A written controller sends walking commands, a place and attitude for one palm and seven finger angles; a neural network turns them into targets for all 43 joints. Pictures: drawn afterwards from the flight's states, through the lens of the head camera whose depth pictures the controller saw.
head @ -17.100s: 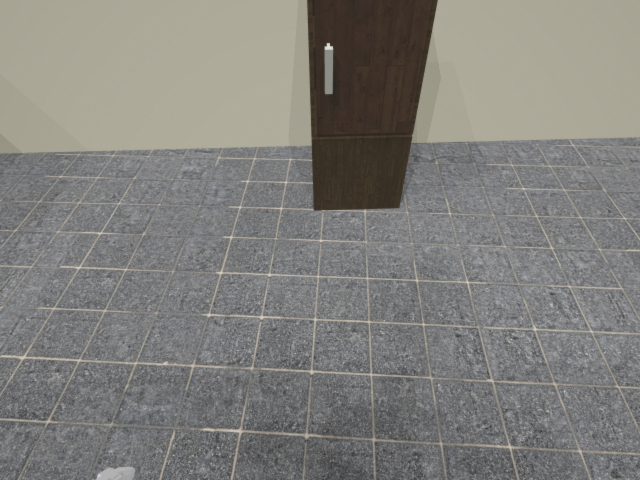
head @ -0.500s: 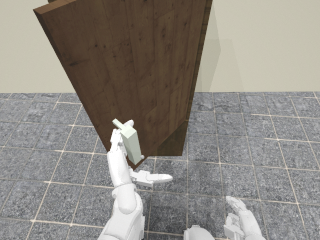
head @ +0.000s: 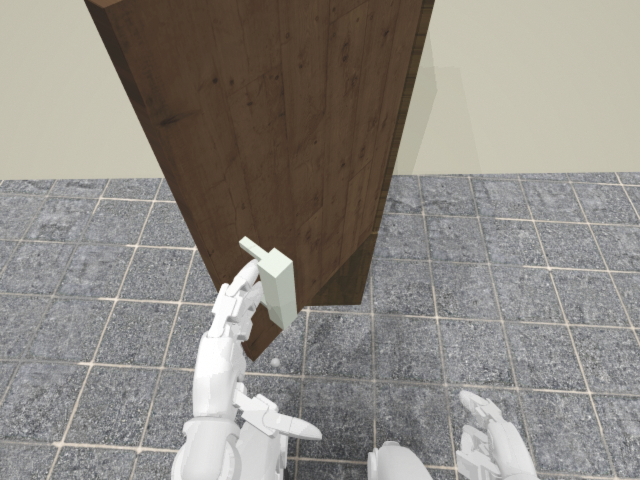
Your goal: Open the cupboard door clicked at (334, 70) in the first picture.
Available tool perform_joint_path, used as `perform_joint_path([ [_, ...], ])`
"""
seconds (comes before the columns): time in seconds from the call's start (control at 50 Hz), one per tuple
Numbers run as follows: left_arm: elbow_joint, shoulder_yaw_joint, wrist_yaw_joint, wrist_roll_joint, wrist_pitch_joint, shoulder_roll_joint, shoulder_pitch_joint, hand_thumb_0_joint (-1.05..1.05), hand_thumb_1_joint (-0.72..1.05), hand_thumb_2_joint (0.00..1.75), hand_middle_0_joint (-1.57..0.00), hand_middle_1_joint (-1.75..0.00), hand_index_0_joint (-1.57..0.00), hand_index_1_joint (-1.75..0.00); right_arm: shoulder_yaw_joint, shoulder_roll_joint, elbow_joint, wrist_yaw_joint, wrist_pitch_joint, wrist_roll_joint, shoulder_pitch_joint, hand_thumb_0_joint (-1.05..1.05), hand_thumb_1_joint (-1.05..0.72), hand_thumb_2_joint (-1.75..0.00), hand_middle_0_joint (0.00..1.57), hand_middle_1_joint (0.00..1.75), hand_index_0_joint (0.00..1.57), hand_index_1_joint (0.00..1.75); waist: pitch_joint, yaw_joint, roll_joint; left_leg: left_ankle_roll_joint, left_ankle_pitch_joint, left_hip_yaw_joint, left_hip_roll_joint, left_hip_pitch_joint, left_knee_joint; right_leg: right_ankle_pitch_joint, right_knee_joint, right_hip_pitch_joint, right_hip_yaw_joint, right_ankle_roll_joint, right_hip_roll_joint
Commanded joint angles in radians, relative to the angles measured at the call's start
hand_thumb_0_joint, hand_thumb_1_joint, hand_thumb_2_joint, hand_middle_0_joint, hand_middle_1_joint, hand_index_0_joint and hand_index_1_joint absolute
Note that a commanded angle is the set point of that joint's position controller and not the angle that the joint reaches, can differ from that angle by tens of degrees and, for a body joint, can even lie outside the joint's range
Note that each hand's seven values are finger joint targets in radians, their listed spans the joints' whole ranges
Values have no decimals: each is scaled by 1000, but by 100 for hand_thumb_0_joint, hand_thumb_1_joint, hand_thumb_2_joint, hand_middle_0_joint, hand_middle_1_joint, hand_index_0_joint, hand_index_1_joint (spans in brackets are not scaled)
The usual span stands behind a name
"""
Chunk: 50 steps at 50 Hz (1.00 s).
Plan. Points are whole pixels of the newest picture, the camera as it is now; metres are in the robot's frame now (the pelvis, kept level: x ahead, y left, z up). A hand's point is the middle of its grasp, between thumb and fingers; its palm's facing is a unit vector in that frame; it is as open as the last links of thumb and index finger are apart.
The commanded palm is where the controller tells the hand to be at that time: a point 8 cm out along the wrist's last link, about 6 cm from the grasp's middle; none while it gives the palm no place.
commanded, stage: slide the hand sideways off the handle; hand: left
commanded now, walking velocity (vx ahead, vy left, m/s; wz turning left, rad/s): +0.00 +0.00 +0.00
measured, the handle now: (267, 283) +0.34 +0.09 +0.04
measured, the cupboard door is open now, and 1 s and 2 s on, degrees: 49 49 49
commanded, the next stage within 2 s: draw the hand back to the body in 0.68 s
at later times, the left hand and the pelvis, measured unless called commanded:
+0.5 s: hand (236, 399) +0.21 +0.10 +0.04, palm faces +0.06 -1.00 +0.00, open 16.2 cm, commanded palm +0.17 +0.16 +0.04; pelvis +0.01 -0.02 -0.01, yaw +1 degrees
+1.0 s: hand (199, 404) +0.20 +0.13 +0.08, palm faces +0.05 -1.00 -0.05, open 16.3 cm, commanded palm +0.16 +0.19 +0.09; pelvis +0.00 -0.02 +0.00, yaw +1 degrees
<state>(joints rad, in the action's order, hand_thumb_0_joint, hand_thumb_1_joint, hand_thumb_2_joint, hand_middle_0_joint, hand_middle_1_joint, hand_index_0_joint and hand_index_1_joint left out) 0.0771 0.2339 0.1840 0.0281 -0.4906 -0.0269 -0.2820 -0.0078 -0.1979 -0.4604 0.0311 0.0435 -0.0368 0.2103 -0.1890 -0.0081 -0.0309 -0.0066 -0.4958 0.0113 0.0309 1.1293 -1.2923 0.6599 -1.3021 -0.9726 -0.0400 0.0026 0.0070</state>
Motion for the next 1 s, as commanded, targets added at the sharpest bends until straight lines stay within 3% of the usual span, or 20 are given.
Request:
perform_joint_path([
  [0.0, -277, -14, -18, -22, -83, 3, 49, 0, -50, 30, -15, -30, -15, -30, 45, -109, 164, -20, -61, 8, -66, 0, -90, -90, 20, 30, 20, 30, -248, -9, 39, -6, 115, 41, -22, -343, 178, -240, 207, 2, -18, -37, -31],
  [0.04, -306, -16, -32, -37, -80, -3, 11, 0, -50, 30, -15, -30, -15, -30, 44, -108, 167, -22, -66, 10, -62, 0, -90, -90, 20, 30, 20, 30, -266, -3, 16, -5, 135, 45, -23, -352, 175, -256, 200, 8, -21, -39, -32],
  [0.14, -320, -33, -55, -46, -57, -22, -63, 0, -50, 30, -15, -30, -15, -30, 41, -107, 181, -27, -70, 9, -55, 0, -90, -90, 20, 30, 20, 30, -240, -5, 29, -6, 143, 45, -23, -332, 168, -271, 197, 10, -24, -36, -34],
  [0.18, -356, -53, -66, -46, -59, -46, -104, 0, -50, 30, -15, -30, -15, -30, 44, -106, 188, -30, -74, 9, -48, 0, -90, -90, 20, 30, 20, 30, -278, 6, 26, -7, 184, 47, -22, -341, 158, -301, 181, 26, -22, -39, -35],
  [0.22, -352, -38, -80, -52, -54, -33, -144, 0, -50, 30, -15, -30, -15, -30, 40, -103, 195, -28, -75, 11, -50, 0, -90, -90, 20, 30, 20, 30, -246, -2, 40, -9, 179, 41, -24, -328, 155, -312, 186, 23, -26, -35, -34],
  [0.28, -356, -88, -101, -64, -58, -74, -190, 0, -50, 30, -15, -30, -15, -30, 44, -103, 194, -35, -79, 11, -47, 0, -90, -90, 20, 30, 20, 30, -238, 5, 59, -11, 184, 37, -27, -294, 139, -330, 183, 41, -18, -35, -37],
  [0.36, -385, -120, -141, -95, -78, -97, -208, 0, -50, 30, -15, -30, -15, -30, 47, -102, 190, -44, -89, 12, -52, 0, -90, -90, 20, 30, 20, 30, -231, 2, 46, -12, 174, 26, -31, -270, 114, -340, 181, 38, -9, -31, -36],
  [0.42, -400, -145, -172, -123, -88, -107, -276, 0, -50, 30, -15, -30, -15, -30, 52, -98, 191, -48, -97, 17, -57, 0, -90, -90, 20, 30, 20, 30, -241, 15, 27, -13, 190, 21, -32, -265, 107, -361, 176, 50, -5, -30, -36],
  [0.5, -427, -161, -212, -146, -100, -125, -284, 0, -50, 30, -15, -30, -15, -30, 58, -101, 184, -58, -109, 19, -66, 0, -90, -90, 20, 30, 20, 30, -241, 10, 19, -16, 181, 22, -32, -245, 87, -352, 170, 35, 4, -27, -36],
  [0.54, -414, -165, -232, -160, -98, -126, -299, 0, -50, 30, -15, -30, -15, -30, 59, -103, 181, -62, -114, 22, -64, 0, -90, -90, 20, 30, 20, 30, -218, -1, 43, -18, 160, 22, -31, -226, 78, -342, 180, 26, 11, -22, -35],
  [0.6, -425, -207, -252, -179, -96, -149, -332, 0, -50, 30, -15, -30, -15, -30, 65, -101, 181, -69, -118, 23, -68, 0, -90, -90, 20, 30, 20, 30, -247, 18, 40, -16, 162, 19, -32, -212, 72, -337, 173, 46, 19, -22, -35],
  [0.64, -423, -234, -265, -196, -93, -160, -337, 0, -50, 30, -15, -30, -15, -30, 66, -99, 175, -75, -119, 25, -69, 0, -90, -90, 20, 30, 20, 30, -241, 16, 58, -15, 157, 18, -32, -196, 61, -348, 178, 53, 30, -16, -32],
  [0.76, -431, -226, -287, -209, -95, -161, -270, 0, -50, 30, -15, -30, -15, -30, 64, -107, 170, -87, -136, 28, -72, 0, -90, -90, 20, 30, 20, 30, -204, -2, 56, -18, 99, 21, -27, -163, 38, -244, 192, -2, 47, -14, -30],
  [0.78, -478, -250, -284, -212, -93, -194, -260, 0, -50, 30, -15, -30, -15, -30, 64, -105, 176, -90, -134, 30, -69, 0, -90, -90, 20, 30, 20, 30, -223, 13, 35, -19, 103, 22, -25, -174, 53, -224, 198, 19, 48, -19, -34],
  [0.84, -576, -284, -269, -217, -52, -242, -279, 0, -50, 30, -15, -30, -15, -30, 59, -104, 199, -97, -127, 39, -54, 0, -90, -90, 20, 30, 20, 30, -249, 29, -25, -21, 110, 15, -25, -257, 114, -211, 241, 64, 40, -25, -39],
  [0.88, -570, -303, -257, -221, -3, -241, -318, 0, -50, 30, -15, -30, -15, -30, 62, -101, 203, -102, -118, 48, -50, 0, -90, -90, 20, 30, 20, 30, -242, 31, 2, -22, 117, 17, -24, -289, 150, -218, 272, 98, 29, -21, -45],
  [0.94, -542, -308, -256, -236, 61, -223, -338, 0, -50, 30, -15, -30, -15, -30, 56, -101, 202, -109, -110, 57, -41, 0, -90, -90, 20, 30, 20, 30, -179, 14, 44, -20, 110, 16, -27, -312, 189, -232, 329, 137, 28, -8, -42],
  [0.98, -534, -317, -261, -238, 88, -229, -353, 0, -50, 30, -15, -30, -15, -30, 53, -106, 204, -113, -108, 59, -45, 0, -90, -90, 20, 30, 20, 30, -157, 18, 33, -20, 114, 20, -26, -336, 226, -227, 346, 161, 10, -10, -45],
])
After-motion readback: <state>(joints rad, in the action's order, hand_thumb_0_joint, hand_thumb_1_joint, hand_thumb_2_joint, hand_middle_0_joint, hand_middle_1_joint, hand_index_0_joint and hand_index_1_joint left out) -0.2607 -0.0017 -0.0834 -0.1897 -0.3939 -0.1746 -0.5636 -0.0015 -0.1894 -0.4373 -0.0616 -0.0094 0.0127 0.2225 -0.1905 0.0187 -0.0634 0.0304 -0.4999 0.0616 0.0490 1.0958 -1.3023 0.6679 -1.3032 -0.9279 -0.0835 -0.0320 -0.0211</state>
